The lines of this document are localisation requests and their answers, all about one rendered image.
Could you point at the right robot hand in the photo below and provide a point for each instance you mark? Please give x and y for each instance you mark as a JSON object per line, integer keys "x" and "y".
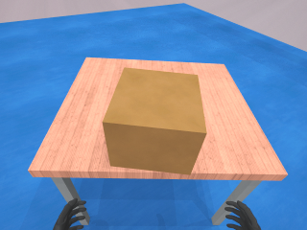
{"x": 246, "y": 218}

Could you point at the table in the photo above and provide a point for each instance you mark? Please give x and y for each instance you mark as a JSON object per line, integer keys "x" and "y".
{"x": 235, "y": 146}

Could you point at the left robot hand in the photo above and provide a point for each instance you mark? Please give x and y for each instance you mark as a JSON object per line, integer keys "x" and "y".
{"x": 65, "y": 218}

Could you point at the carton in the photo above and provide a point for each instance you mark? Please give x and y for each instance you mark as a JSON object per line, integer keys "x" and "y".
{"x": 155, "y": 121}

